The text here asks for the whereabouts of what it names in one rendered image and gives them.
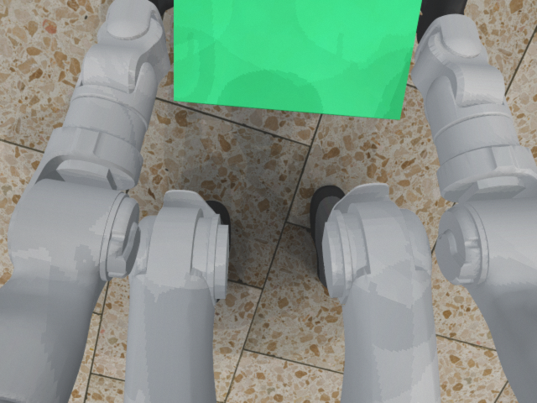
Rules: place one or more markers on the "carton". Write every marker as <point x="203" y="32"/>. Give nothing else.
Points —
<point x="336" y="57"/>

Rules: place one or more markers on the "robot left forearm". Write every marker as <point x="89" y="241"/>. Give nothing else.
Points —
<point x="101" y="138"/>

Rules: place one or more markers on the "robot left upper arm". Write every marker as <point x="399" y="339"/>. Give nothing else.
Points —
<point x="68" y="241"/>

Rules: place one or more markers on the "robot right upper arm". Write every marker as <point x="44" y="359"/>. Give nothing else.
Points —
<point x="490" y="247"/>

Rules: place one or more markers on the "robot left thigh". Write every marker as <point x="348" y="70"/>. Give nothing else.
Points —
<point x="169" y="355"/>

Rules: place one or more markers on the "robot left hand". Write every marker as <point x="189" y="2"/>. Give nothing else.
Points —
<point x="163" y="5"/>

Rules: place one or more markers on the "robot right hand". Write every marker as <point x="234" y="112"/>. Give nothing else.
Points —
<point x="433" y="9"/>

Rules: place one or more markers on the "robot right forearm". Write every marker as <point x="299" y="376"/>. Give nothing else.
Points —
<point x="470" y="122"/>

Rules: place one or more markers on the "robot left foot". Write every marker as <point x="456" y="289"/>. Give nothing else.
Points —
<point x="218" y="208"/>

